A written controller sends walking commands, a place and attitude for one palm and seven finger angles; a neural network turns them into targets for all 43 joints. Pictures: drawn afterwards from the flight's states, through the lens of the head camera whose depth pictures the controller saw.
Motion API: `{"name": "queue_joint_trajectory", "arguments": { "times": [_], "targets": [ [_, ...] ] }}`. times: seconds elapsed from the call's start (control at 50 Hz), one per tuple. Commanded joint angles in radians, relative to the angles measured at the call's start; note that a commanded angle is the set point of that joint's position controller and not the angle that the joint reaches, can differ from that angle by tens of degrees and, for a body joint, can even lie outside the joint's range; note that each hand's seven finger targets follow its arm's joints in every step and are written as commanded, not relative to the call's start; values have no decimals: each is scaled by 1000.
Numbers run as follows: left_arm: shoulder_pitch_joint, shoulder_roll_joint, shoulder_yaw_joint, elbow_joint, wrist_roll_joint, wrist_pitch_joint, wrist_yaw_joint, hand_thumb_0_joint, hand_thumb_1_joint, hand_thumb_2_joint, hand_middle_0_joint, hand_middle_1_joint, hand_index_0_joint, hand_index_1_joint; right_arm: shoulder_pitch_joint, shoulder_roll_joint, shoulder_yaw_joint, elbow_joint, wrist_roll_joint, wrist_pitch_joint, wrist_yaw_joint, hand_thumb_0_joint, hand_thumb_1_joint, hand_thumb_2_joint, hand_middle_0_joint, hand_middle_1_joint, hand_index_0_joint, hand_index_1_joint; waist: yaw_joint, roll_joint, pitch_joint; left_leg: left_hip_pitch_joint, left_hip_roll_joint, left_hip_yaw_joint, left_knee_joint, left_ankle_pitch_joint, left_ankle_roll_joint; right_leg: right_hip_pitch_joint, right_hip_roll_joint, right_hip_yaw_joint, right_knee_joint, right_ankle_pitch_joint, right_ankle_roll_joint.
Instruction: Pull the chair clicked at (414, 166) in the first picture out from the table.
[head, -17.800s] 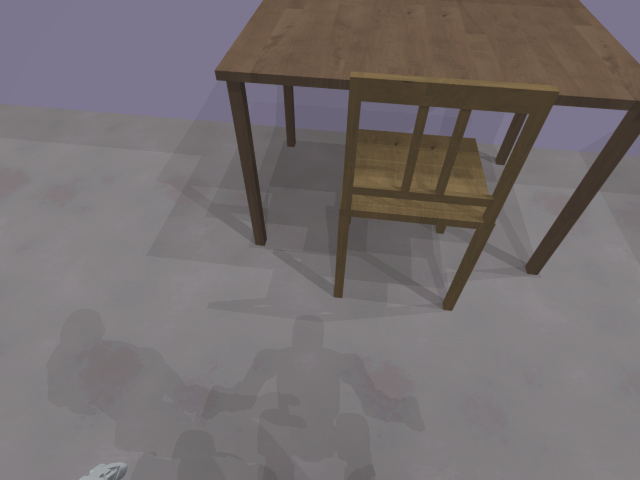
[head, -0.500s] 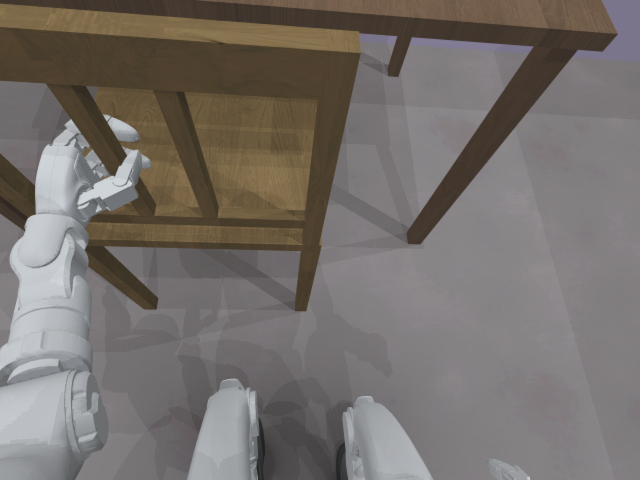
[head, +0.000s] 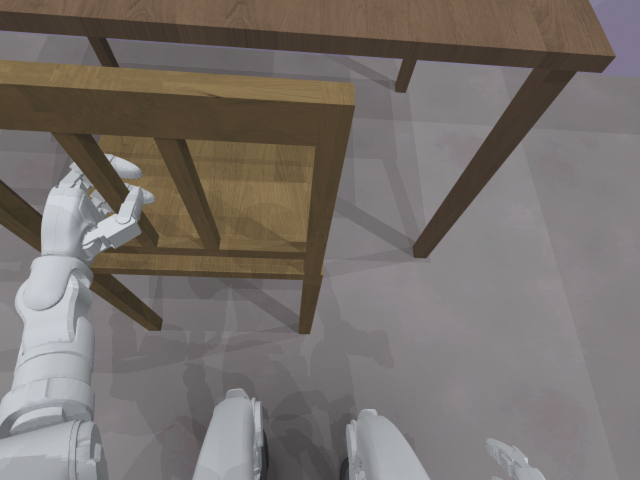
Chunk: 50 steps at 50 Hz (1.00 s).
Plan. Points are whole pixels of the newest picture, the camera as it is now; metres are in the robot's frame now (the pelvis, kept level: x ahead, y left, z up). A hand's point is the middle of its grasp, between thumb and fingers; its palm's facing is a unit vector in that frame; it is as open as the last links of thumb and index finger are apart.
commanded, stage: hook a spindle and tug to test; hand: left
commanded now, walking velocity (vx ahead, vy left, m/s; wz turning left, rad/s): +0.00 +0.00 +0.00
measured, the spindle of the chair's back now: (117, 196) +0.45 +0.24 +0.03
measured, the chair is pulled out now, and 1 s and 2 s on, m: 0.03 0.16 0.25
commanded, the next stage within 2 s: step backward, pulling the chair out in 0.06 s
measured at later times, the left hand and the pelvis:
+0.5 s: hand (141, 228) +0.40 +0.20 +0.04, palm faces +0.19 -0.98 -0.11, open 5.3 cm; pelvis +0.00 +0.01 +0.09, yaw +0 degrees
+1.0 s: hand (181, 318) +0.29 +0.14 +0.04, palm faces +0.06 -0.98 -0.19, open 5.2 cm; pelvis -0.06 +0.01 +0.10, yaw -1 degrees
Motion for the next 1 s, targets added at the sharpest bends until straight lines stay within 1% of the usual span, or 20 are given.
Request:
{"name": "queue_joint_trajectory", "arguments": {
  "times": [0.0,0.08,0.12,0.14,0.16,0.18,0.22,0.26,0.3,0.36,0.42,0.46,0.58,0.74,0.78,0.82,0.86,0.92,0.94,0.98],
  "targets": [
    [-212,266,65,-237,-28,-87,-10,0,900,900,-500,-1450,-500,-1450,99,-170,-67,-81,0,-34,-19,0,-900,-900,200,300,200,300,24,102,-494,560,-40,-39,-97,393,20,64,14,8,-167,437,-31],
    [-278,245,41,-218,-28,-95,-8,0,900,900,-500,-1450,-500,-1450,96,-170,-64,-68,-1,-43,-25,0,-900,-900,200,300,200,300,6,94,-446,539,-41,-43,-90,346,22,25,16,7,-171,385,-32],
    [-280,247,44,-204,-27,-95,-10,0,900,900,-500,-1450,-500,-1450,95,-173,-67,-63,-1,-47,-28,0,-900,-900,200,300,200,300,8,88,-465,541,-40,-42,-88,333,20,25,14,9,-172,372,-31],
    [-353,228,11,-202,-23,-96,-10,0,900,900,-500,-1450,-500,-1450,94,-172,-64,-57,0,-48,-31,0,-900,-900,200,300,200,300,-11,94,-451,542,-38,-46,-86,321,20,3,13,7,-173,358,-31],
    [-498,510,49,-377,135,-2,179,0,900,900,-500,-1450,-500,-1450,123,-149,-48,-125,43,1,-57,0,-900,-900,200,300,200,300,92,269,-710,917,-11,-25,-288,323,25,367,-47,98,-335,367,-48],
    [-490,418,-2,-441,146,44,265,0,900,900,-500,-1450,-500,-1450,133,-135,-50,-149,43,-2,-78,0,-900,-900,200,300,200,300,68,319,-688,1016,-24,-30,-332,372,23,367,-27,64,-391,462,-45],
    [-257,257,-88,-245,167,168,357,0,900,900,-500,-1450,-500,-1450,120,-131,-50,-126,51,24,-102,0,-900,-900,200,300,200,300,50,161,-512,906,-9,-37,-368,394,32,403,-24,53,-434,533,-23],
    [-220,172,-146,-69,170,235,403,0,900,900,-500,-1450,-500,-1450,116,-142,-49,-98,52,47,-111,0,-900,-900,200,300,200,300,44,55,-361,793,18,-57,-422,389,36,452,-42,59,-470,552,-4],
    [-311,163,-160,12,176,232,433,0,900,900,-500,-1450,-500,-1450,120,-150,-52,-72,48,52,-117,0,-900,-900,200,300,200,300,40,32,-320,812,36,-52,-458,484,34,509,-60,64,-508,621,11],
    [-398,126,-192,118,180,192,450,0,900,900,-500,-1450,-500,-1450,123,-148,-57,-36,39,50,-117,0,-900,-900,200,300,200,300,46,105,-294,903,73,-68,-509,625,43,540,-72,77,-540,657,27],
    [-412,98,-213,161,178,157,449,0,900,900,-500,-1450,-500,-1450,115,-150,-63,-14,35,40,-115,0,-900,-900,200,300,200,300,56,201,-272,981,106,-105,-560,743,49,553,-63,69,-544,605,18],
    [-397,71,-228,163,168,142,442,0,900,900,-500,-1450,-500,-1450,99,-145,-66,-10,36,32,-113,0,-900,-900,200,300,200,300,58,214,-257,1001,122,-120,-589,725,53,557,-55,63,-550,536,13],
    [-289,67,-220,121,157,136,433,0,900,900,-500,-1450,-500,-1450,66,-147,-78,-26,38,13,-116,0,-900,-900,200,300,200,300,68,142,-261,986,146,-132,-650,638,54,665,-46,67,-578,504,5],
    [-318,27,-269,92,152,115,449,0,900,900,-500,-1450,-500,-1450,28,-138,-79,-9,43,-24,-129,0,-900,-900,200,300,200,300,59,58,-166,949,123,-70,-696,292,32,680,-90,128,-681,397,0],
    [-330,59,-256,115,155,107,459,0,900,900,-500,-1450,-500,-1450,30,-145,-85,8,42,-37,-139,0,-900,-900,200,300,200,300,59,2,-130,938,95,-49,-684,184,19,657,-121,183,-745,323,-6],
    [-363,40,-287,132,155,97,467,0,900,900,-500,-1450,-500,-1450,23,-133,-77,26,45,-52,-142,0,-900,-900,200,300,200,300,50,-73,-81,936,49,-12,-641,78,-2,612,-181,261,-829,249,-20],
    [-356,37,-302,145,159,98,478,0,900,900,-500,-1450,-500,-1450,12,-132,-73,46,49,-63,-143,0,-900,-900,200,300,200,300,57,-119,-59,950,8,6,-579,84,-22,591,-256,337,-900,245,-44],
    [-347,17,-317,141,161,107,486,0,900,900,-500,-1450,-500,-1450,5,-139,-71,78,50,-73,-147,0,-900,-900,200,300,200,300,56,-127,-105,981,10,-5,-622,236,-25,674,-250,272,-830,516,-35],
    [-352,9,-322,133,159,106,484,0,900,900,-500,-1450,-500,-1450,0,-139,-72,80,52,-76,-149,0,-900,-900,200,300,200,300,57,-132,-121,990,19,-5,-642,269,-20,694,-230,245,-811,547,-21],
    [-355,-2,-331,143,153,106,480,0,900,900,-500,-1450,-500,-1450,-4,-156,-73,72,54,-78,-153,0,-900,-900,200,300,200,300,60,-103,-85,994,54,-38,-710,254,0,665,-173,191,-787,435,-6]
  ]
}}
